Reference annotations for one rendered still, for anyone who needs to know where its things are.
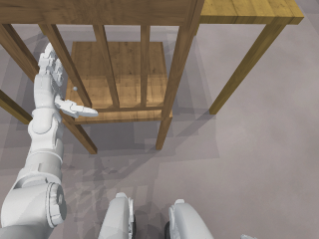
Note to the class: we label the robot left hand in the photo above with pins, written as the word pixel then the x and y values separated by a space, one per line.
pixel 47 85

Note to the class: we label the left robot upper arm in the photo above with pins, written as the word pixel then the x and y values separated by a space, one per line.
pixel 32 212

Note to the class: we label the right robot shin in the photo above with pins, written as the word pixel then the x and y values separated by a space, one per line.
pixel 175 235

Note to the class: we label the chair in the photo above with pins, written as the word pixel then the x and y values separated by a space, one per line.
pixel 124 81

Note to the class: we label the left robot thigh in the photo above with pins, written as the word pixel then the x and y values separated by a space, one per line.
pixel 119 216

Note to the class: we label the table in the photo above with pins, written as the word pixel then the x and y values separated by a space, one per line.
pixel 275 14

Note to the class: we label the left robot forearm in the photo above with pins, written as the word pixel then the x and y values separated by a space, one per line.
pixel 45 156

